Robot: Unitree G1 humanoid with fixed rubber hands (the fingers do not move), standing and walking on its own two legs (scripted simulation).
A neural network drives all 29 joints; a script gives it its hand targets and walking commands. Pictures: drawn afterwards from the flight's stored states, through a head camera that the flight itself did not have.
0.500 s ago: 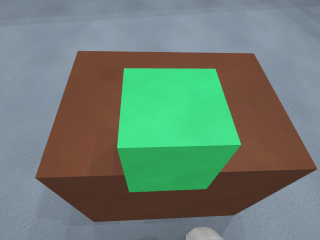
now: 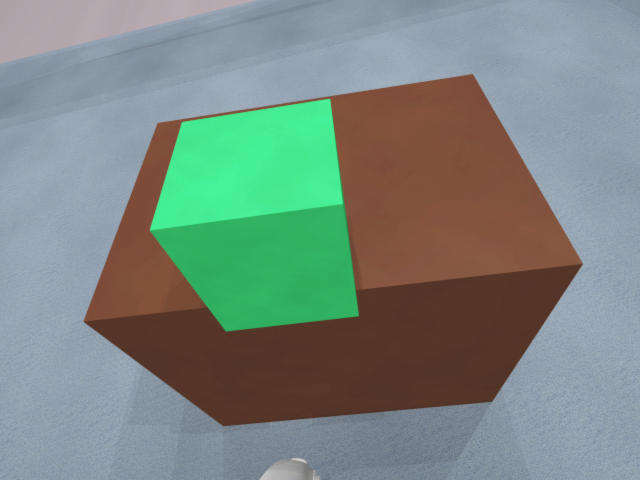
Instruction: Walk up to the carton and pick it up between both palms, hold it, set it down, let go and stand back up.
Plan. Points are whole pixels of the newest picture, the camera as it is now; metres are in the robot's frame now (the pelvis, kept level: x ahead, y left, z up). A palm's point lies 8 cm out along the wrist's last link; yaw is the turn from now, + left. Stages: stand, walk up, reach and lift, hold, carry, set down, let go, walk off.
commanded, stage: walk up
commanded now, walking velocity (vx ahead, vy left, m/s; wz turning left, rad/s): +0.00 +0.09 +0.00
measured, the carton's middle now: (274, 223) +0.45 +0.10 +0.05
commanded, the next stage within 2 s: none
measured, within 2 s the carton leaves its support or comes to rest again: neither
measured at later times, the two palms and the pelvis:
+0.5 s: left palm out of the picture -0.11 +0.29 -0.13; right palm out of the picture -0.02 -0.21 -0.14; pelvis -0.05 +0.05 +0.00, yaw +1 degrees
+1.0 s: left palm out of the picture +0.09 +0.36 -0.18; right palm out of the picture -0.14 -0.06 -0.07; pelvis +0.04 +0.14 +0.00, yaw +2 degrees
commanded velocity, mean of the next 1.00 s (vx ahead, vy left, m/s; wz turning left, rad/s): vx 0.17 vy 0.01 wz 0.00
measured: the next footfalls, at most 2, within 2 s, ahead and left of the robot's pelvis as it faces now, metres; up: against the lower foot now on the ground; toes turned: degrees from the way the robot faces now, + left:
left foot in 0.62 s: -0.04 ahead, +0.20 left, +0.00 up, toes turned +4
right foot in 1.22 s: +0.18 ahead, +0.07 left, +0.00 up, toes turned -4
